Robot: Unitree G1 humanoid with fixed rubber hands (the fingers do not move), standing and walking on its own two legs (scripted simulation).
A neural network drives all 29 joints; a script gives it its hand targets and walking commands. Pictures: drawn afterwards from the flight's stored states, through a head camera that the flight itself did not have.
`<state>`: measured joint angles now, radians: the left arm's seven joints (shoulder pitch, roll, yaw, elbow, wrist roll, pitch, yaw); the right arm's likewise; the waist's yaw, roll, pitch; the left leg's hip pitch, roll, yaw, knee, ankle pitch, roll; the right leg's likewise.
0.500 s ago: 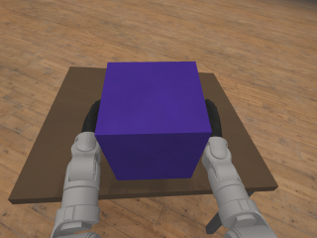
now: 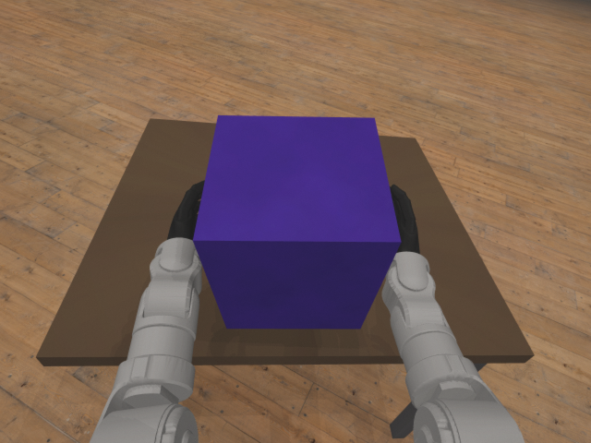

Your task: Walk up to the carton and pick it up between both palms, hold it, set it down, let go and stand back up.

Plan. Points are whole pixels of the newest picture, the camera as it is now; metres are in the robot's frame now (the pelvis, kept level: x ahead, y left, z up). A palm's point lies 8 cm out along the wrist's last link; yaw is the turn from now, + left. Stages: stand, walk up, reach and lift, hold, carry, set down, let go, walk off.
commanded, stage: set down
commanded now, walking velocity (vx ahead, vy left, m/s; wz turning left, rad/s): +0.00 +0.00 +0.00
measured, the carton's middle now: (295, 231) +0.40 +0.03 +0.10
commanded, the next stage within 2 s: none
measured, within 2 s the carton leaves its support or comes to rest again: neither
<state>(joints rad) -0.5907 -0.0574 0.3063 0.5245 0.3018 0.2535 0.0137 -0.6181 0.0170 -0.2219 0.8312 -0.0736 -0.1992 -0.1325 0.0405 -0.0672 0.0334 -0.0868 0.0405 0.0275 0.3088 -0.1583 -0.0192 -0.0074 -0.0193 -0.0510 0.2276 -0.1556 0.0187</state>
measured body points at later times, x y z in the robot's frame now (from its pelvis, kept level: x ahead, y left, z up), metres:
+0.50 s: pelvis +0.01 -0.01 +0.00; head +0.04 +0.01 +0.45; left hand +0.41 +0.16 +0.07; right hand +0.42 -0.14 +0.09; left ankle +0.01 +0.13 -0.75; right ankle -0.02 -0.13 -0.75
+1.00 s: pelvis +0.02 +0.00 +0.00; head +0.06 +0.02 +0.45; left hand +0.43 +0.15 +0.04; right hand +0.43 -0.15 +0.06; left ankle +0.01 +0.12 -0.75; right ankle -0.02 -0.12 -0.75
